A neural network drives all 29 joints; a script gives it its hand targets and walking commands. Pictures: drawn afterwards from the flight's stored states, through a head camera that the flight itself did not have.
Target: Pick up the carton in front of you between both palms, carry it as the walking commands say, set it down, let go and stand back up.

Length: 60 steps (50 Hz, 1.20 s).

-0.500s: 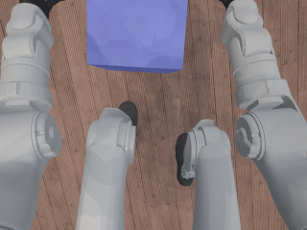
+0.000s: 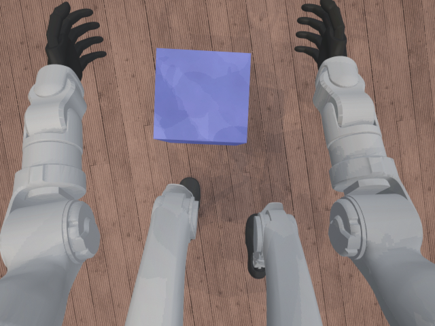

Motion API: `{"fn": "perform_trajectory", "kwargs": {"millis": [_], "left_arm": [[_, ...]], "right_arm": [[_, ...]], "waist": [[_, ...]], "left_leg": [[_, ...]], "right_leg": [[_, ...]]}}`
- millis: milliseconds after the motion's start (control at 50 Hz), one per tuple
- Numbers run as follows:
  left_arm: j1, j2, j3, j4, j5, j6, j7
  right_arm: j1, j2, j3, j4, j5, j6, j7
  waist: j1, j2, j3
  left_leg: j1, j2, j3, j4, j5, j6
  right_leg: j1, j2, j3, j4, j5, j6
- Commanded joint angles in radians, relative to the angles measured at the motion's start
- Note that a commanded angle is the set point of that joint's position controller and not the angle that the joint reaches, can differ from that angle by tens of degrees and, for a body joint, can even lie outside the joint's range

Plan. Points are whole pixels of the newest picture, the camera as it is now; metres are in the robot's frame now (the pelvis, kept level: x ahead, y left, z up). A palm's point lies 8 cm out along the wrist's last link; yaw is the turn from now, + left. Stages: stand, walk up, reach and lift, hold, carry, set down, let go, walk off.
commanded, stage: set down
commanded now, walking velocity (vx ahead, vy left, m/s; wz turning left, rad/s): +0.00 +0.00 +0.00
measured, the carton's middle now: (203, 105) +0.49 +0.10 -0.42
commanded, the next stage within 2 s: let go in 0.24 s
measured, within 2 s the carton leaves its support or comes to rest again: neither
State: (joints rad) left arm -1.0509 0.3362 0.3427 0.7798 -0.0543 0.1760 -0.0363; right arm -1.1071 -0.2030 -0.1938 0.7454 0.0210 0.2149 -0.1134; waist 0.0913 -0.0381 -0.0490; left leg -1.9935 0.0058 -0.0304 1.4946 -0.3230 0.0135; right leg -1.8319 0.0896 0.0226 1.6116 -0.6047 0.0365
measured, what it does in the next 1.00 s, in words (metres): rises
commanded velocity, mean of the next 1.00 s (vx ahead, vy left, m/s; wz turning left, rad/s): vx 0.00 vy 0.00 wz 0.00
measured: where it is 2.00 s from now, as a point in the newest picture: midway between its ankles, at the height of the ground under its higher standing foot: (221, 238)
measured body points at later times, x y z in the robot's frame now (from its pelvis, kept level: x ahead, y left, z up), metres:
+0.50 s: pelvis +0.04 +0.01 +0.13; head +0.31 +0.06 +0.49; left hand +0.43 +0.30 +0.01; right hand +0.49 -0.11 +0.01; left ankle +0.13 +0.12 -0.51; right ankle +0.05 -0.13 -0.51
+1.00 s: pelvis +0.09 +0.00 +0.22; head +0.20 +0.02 +0.66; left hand +0.27 +0.26 +0.13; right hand +0.34 -0.20 +0.13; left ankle +0.13 +0.12 -0.51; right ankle +0.05 -0.13 -0.51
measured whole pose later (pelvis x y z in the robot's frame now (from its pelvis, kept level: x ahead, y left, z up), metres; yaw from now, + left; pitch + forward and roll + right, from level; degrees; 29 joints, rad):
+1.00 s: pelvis +0.09 +0.00 +0.22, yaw +4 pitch +12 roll +0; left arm 0.13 0.21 0.06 0.44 0.00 0.00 -0.06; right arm 0.04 -0.17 -0.09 0.53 -0.04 -0.01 0.03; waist 0.04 -0.01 0.02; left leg -0.56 -0.03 -0.01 0.51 -0.16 0.01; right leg -0.40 0.02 0.07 0.54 -0.35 0.01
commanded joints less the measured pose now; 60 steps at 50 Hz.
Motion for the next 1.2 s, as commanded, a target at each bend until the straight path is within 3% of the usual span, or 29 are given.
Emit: {"fn": "perform_trajectory", "kwargs": {"millis": [0,120,280,400,520,660,780,880,980,1080,1180], "left_arm": [[-0.186,0.124,0.013,-0.117,0.014,-0.019,-0.007],[-0.151,0.105,0.026,-0.102,0.045,-0.039,-0.013],[-0.069,0.076,0.037,-0.060,0.088,-0.068,-0.029],[0.171,0.072,0.000,-0.154,0.150,-0.066,-0.061],[0.398,0.051,-0.075,-0.283,0.136,-0.091,-0.070],[0.694,-0.017,-0.156,-0.306,0.080,-0.136,-0.061],[0.931,-0.035,-0.205,-0.347,0.064,-0.172,-0.036],[1.101,-0.044,-0.235,-0.404,0.057,-0.193,-0.022],[1.211,-0.039,-0.266,-0.448,0.049,-0.195,-0.021],[1.248,-0.022,-0.273,-0.477,0.047,-0.158,-0.028],[1.254,-0.006,-0.259,-0.479,0.059,-0.110,-0.034]], "right_arm": [[-0.202,-0.087,-0.020,-0.111,-0.005,-0.024,0.011],[-0.152,-0.075,-0.034,-0.086,-0.017,-0.045,0.034],[-0.067,-0.046,-0.054,-0.053,-0.064,-0.069,0.048],[0.186,0.008,-0.045,-0.164,-0.129,-0.067,0.019],[0.409,0.020,-0.007,-0.302,-0.114,-0.105,0.028],[0.686,0.000,0.013,-0.257,-0.096,-0.168,0.081],[0.913,-0.021,0.037,-0.236,-0.078,-0.211,0.111],[1.063,-0.042,0.063,-0.277,-0.064,-0.240,0.131],[1.180,-0.059,0.087,-0.327,-0.051,-0.250,0.144],[1.244,-0.063,0.123,-0.365,-0.035,-0.219,0.158],[1.261,-0.064,0.140,-0.396,-0.026,-0.175,0.169]], "waist": [[0.031,0.039,-1.067],[0.032,0.055,-1.015],[0.020,0.034,-0.949],[0.009,0.046,-0.989],[0.000,0.085,-0.837],[-0.031,0.095,-0.654],[-0.042,0.107,-0.523],[-0.049,0.082,-0.377],[-0.064,0.019,-0.196],[-0.081,-0.033,-0.012],[-0.086,-0.036,0.091]], "left_leg": [[1.138,-0.044,0.055,-0.107,0.398,-0.034],[1.220,-0.037,0.044,-0.229,0.420,-0.033],[1.297,-0.027,0.032,-0.383,0.419,-0.023],[1.512,-0.033,0.032,-0.493,0.484,-0.009],[1.715,-0.017,-0.012,-0.606,0.517,-0.004],[1.892,0.009,-0.074,-0.711,0.601,-0.012],[2.004,0.013,-0.081,-0.796,0.658,-0.016],[2.048,0.000,-0.056,-0.895,0.587,-0.022],[2.078,-0.028,-0.013,-0.993,0.450,-0.025],[2.155,-0.059,0.020,-1.036,0.331,-0.029],[2.228,-0.072,0.039,-1.028,0.306,-0.035]], "right_leg": [[0.136,0.045,-0.107,-0.279,0.173,0.022],[0.217,0.035,-0.091,-0.410,0.206,0.022],[0.367,0.017,-0.071,-0.576,0.257,0.027],[0.568,0.021,-0.068,-0.698,0.342,0.034],[0.639,0.009,-0.059,-0.810,0.323,0.016],[0.733,-0.006,-0.045,-0.915,0.324,-0.005],[0.884,-0.020,-0.027,-1.014,0.358,-0.019],[1.097,-0.036,-0.013,-1.122,0.393,-0.030],[1.277,-0.062,0.001,-1.234,0.420,-0.032],[1.286,-0.100,0.020,-1.320,0.358,-0.038],[1.267,-0.130,0.034,-1.363,0.324,-0.048]]}}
